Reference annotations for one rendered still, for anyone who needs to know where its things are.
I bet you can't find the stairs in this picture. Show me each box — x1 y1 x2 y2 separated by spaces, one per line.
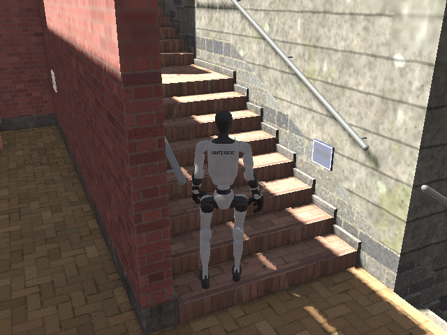
158 6 194 66
162 78 358 324
412 302 447 332

